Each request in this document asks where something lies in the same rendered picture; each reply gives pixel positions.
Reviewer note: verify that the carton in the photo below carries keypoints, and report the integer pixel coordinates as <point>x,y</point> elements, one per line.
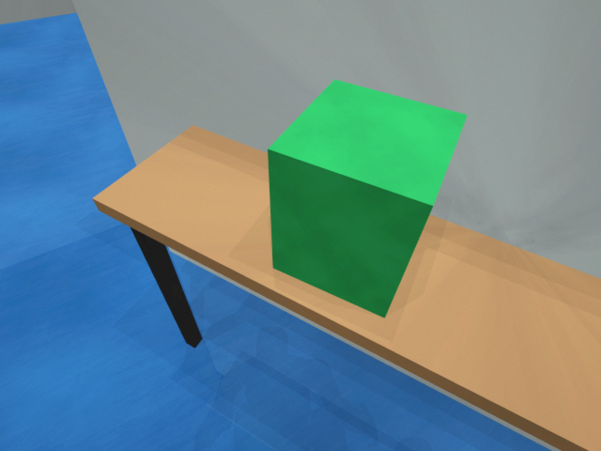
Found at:
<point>352,183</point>

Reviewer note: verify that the table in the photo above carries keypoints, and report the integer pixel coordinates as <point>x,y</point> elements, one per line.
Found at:
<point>512,333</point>

